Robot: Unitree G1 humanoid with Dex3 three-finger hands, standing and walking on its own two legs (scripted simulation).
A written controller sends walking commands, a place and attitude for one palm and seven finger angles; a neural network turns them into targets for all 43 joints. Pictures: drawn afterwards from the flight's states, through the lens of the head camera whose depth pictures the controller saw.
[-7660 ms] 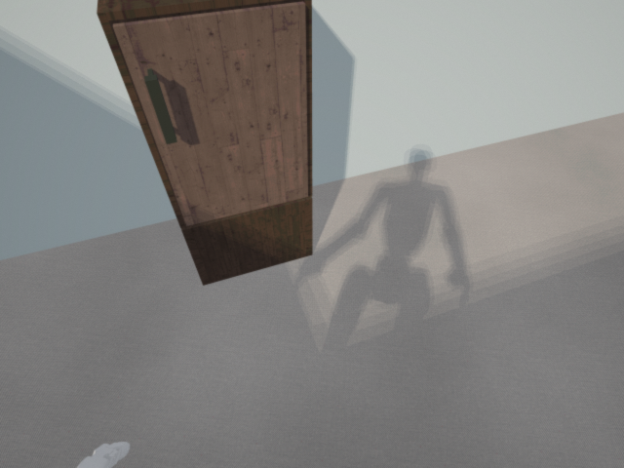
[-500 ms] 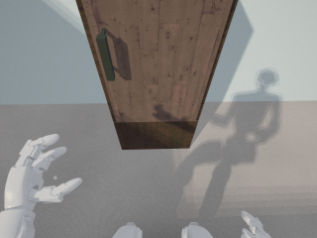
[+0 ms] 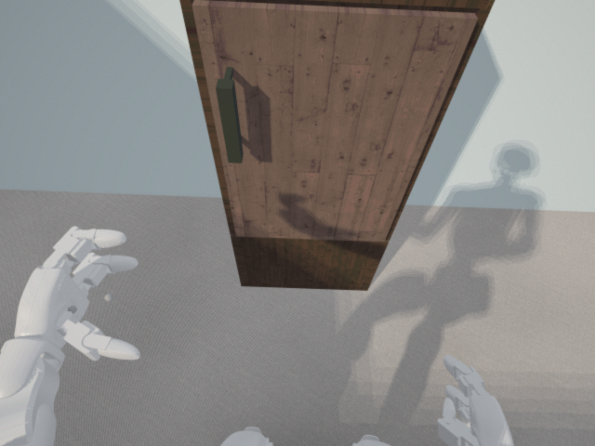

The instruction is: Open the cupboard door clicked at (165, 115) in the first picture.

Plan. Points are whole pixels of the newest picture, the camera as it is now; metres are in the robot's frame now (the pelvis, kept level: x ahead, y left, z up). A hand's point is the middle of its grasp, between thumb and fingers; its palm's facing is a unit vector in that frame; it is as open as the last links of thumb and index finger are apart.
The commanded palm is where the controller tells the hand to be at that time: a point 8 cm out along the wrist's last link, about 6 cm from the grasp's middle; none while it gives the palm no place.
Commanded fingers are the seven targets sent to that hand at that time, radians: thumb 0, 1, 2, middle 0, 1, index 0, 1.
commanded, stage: raise the hand with hooked fingers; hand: left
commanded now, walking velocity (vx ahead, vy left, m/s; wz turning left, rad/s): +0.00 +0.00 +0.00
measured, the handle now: (232, 117) +0.62 +0.17 +0.06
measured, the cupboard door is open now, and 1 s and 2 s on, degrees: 0 0 0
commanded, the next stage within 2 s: move the hooked fingers beside the handle in 0.68 s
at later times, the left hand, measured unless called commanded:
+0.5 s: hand (117, 270) +0.30 +0.25 +0.07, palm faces +0.08 -1.00 -0.04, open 14.0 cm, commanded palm +0.26 +0.30 +0.08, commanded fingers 0.00 -0.50 0.30 -0.30 -1.20 -0.30 -1.20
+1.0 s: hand (124, 253) +0.32 +0.25 +0.08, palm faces +0.09 -1.00 -0.01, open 14.0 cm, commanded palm +0.30 +0.29 +0.08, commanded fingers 0.00 -0.50 0.30 -0.30 -1.20 -0.30 -1.20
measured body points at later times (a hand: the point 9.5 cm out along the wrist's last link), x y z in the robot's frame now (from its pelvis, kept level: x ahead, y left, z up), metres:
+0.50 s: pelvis +0.00 -0.02 +0.01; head +0.06 -0.01 +0.46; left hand +0.29 +0.31 +0.08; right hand +0.14 -0.28 -0.07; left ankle -0.01 +0.09 -0.69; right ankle +0.02 -0.13 -0.69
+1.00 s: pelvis -0.01 -0.03 +0.01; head +0.06 -0.02 +0.45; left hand +0.31 +0.30 +0.08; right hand +0.14 -0.28 -0.08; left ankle -0.01 +0.09 -0.69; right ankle +0.02 -0.13 -0.69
